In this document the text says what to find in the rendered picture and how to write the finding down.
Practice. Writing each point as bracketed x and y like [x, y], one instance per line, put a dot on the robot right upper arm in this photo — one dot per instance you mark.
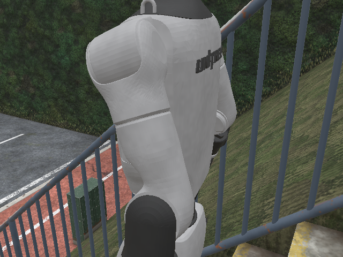
[226, 108]

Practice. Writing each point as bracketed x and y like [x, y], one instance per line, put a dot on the robot left forearm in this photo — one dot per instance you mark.
[150, 228]

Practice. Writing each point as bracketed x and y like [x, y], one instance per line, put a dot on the robot left upper arm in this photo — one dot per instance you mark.
[128, 65]

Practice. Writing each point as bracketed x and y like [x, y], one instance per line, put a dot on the robot right forearm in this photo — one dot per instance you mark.
[219, 141]

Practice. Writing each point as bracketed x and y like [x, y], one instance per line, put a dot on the humanoid robot torso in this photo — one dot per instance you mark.
[194, 54]

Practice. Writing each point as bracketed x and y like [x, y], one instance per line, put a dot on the robot head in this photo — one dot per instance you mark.
[188, 9]

